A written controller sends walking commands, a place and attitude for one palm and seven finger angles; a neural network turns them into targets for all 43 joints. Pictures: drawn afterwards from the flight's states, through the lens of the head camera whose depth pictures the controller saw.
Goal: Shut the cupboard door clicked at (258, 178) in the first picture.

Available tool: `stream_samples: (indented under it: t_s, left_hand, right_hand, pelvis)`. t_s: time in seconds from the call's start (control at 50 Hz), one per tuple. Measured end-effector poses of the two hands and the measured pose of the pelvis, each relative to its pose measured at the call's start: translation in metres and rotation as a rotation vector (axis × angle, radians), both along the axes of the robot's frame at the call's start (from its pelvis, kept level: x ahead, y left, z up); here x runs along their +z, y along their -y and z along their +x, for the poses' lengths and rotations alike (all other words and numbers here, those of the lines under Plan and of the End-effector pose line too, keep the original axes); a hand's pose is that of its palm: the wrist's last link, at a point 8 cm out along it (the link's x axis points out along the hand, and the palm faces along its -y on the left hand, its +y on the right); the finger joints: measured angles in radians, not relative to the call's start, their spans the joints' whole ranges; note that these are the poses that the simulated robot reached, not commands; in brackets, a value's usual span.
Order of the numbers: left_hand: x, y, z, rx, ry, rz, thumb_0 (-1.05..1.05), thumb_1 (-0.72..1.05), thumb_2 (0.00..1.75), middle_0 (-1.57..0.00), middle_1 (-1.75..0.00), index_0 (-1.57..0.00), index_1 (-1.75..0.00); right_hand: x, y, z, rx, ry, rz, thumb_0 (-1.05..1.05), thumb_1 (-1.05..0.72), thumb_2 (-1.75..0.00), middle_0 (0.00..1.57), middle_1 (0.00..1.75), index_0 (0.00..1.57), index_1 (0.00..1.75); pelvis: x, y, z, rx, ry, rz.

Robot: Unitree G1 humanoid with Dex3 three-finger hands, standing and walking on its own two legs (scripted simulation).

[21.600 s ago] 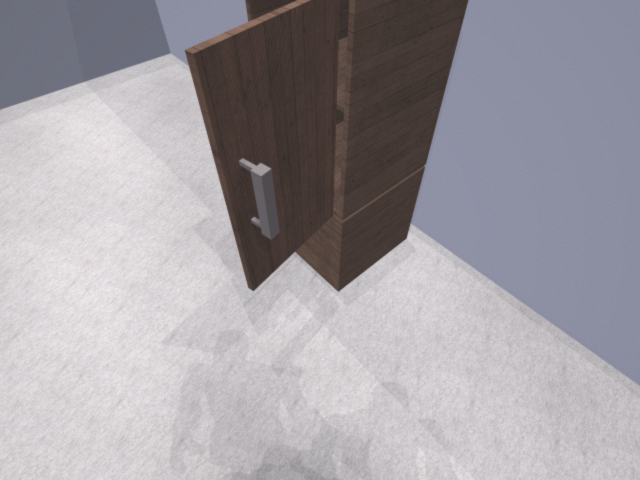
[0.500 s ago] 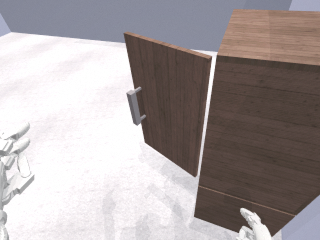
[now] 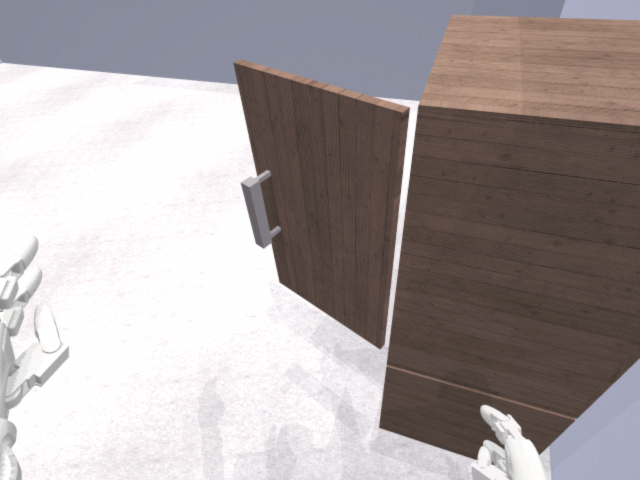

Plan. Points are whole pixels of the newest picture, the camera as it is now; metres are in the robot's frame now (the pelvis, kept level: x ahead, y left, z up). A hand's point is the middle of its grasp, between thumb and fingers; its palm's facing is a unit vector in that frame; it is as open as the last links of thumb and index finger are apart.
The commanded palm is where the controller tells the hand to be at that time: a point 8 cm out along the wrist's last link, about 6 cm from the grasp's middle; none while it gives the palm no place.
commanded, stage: step back with the hand held close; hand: left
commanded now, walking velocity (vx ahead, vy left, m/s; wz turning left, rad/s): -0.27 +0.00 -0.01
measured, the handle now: (264, 209) +0.65 +0.20 -0.05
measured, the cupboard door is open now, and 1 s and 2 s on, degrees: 69 69 69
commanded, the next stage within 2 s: stop stepping back and stand still in 1.86 s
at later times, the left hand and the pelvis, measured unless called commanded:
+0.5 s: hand (17, 379) +0.16 +0.30 +0.16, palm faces +0.39 -0.77 -0.50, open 7.4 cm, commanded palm +0.10 +0.33 +0.17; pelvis -0.05 +0.03 -0.01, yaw -2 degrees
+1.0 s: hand out of the picture +0.11 +0.29 +0.16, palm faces +0.43 -0.78 -0.46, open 7.4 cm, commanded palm +0.05 +0.33 +0.17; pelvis -0.09 +0.03 -0.02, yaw +0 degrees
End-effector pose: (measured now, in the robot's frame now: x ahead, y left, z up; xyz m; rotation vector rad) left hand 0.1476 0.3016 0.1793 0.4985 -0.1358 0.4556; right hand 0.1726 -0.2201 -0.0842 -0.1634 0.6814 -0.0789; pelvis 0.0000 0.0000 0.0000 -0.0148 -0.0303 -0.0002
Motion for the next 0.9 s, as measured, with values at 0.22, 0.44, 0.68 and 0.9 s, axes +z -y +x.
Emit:
stream_samples:
  t_s: [0.22, 0.44, 0.68, 0.9]
  left_hand:
    - [-0.004, -0.015, 0.008, -0.068, -0.037, 0.059, 0.01, 0.89, 0.90, -0.22, -0.30, -0.21, -0.30]
    - [0.000, -0.027, -0.016, -0.109, 0.006, 0.101, 0.01, 0.89, 0.90, -0.22, -0.30, -0.21, -0.30]
    - [-0.007, -0.034, -0.057, -0.066, 0.098, 0.096, 0.01, 0.89, 0.90, -0.22, -0.30, -0.21, -0.30]
    - [-0.003, -0.024, -0.069, -0.097, 0.173, 0.127, 0.01, 0.89, 0.90, -0.22, -0.30, -0.21, -0.30]
  right_hand:
    - [-0.003, 0.012, -0.023, -0.114, -0.088, -0.056, 0.01, -0.90, -0.90, 0.20, 0.30, 0.20, 0.30]
    - [0.004, -0.005, -0.055, -0.128, -0.069, -0.071, 0.01, -0.90, -0.90, 0.20, 0.30, 0.20, 0.30]
    - [-0.004, -0.011, -0.093, -0.089, -0.073, -0.096, 0.01, -0.90, -0.90, 0.21, 0.30, 0.20, 0.30]
    - [-0.009, -0.001, -0.117, -0.088, -0.079, -0.110, 0.01, -0.90, -0.90, 0.21, 0.30, 0.20, 0.30]
  pelvis:
    - [-0.003, -0.020, -0.009, -0.017, -0.050, 0.006]
    - [-0.007, -0.032, -0.039, -0.031, -0.052, 0.007]
    - [-0.017, -0.034, -0.069, -0.017, -0.035, -0.004]
    - [-0.024, -0.027, -0.088, -0.011, -0.032, -0.008]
